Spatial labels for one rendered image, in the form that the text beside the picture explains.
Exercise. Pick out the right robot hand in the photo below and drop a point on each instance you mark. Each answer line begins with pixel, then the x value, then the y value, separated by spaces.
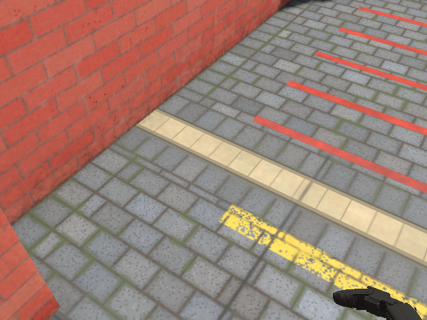
pixel 376 302

